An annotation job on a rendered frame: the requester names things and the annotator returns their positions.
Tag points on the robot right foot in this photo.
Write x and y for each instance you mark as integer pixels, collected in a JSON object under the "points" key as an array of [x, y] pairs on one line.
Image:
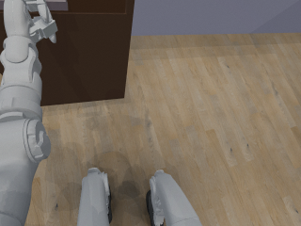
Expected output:
{"points": [[150, 209]]}

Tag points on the robot left forearm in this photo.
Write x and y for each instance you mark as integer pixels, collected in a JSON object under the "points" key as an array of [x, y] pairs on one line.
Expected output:
{"points": [[21, 85]]}

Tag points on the drawer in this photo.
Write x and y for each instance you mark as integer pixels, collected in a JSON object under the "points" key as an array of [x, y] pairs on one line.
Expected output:
{"points": [[94, 6]]}

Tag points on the cabinet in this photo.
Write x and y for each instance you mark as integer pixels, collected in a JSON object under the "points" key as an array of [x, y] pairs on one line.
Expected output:
{"points": [[88, 61]]}

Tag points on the robot right thigh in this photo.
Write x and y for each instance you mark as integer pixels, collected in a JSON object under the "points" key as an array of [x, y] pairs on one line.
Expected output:
{"points": [[177, 210]]}

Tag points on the handle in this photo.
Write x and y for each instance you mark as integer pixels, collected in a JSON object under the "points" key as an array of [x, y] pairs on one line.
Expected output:
{"points": [[61, 5]]}

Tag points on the left robot hand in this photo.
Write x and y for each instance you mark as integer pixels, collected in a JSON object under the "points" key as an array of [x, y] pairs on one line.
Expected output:
{"points": [[18, 22]]}

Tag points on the left robot upper arm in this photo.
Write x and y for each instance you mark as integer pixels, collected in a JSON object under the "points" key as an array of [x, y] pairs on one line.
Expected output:
{"points": [[23, 144]]}

